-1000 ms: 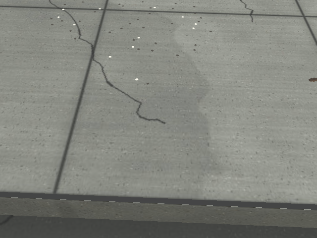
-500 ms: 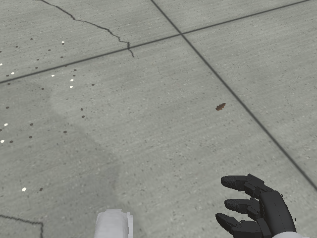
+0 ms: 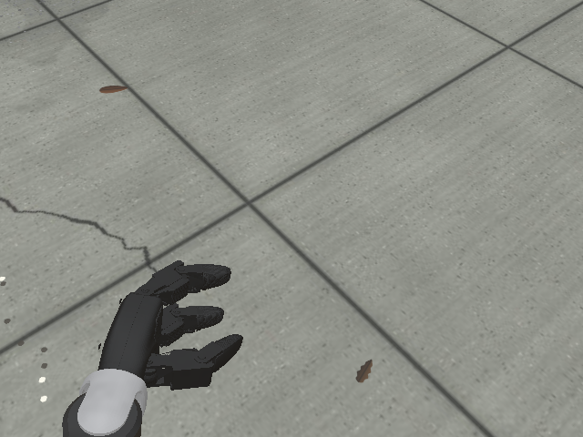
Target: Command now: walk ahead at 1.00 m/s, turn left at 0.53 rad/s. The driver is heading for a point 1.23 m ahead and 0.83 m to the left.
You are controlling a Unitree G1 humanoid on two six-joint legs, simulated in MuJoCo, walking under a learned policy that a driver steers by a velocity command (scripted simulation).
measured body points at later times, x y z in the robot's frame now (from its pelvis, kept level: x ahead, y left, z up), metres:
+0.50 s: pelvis +0.48 +0.08 -0.05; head +0.51 +0.09 +0.40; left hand +0.35 +0.32 -0.17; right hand +0.78 -0.06 -0.12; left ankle +0.59 +0.14 -0.74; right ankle +0.23 -0.12 -0.62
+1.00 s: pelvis +0.91 +0.27 +0.00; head +0.93 +0.28 +0.44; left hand +0.80 +0.56 -0.09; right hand +1.21 +0.15 -0.11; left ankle +0.75 +0.22 -0.62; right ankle +1.03 +0.20 -0.73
